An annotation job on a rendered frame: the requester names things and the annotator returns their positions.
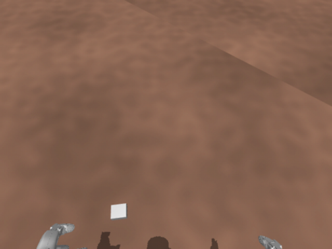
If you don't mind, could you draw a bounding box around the left robot hand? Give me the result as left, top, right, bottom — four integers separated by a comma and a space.
36, 224, 87, 249

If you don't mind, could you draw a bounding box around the small box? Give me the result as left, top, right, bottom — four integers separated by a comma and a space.
110, 203, 127, 220

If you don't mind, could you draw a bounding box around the right robot hand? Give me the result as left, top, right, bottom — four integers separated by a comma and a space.
258, 236, 282, 249

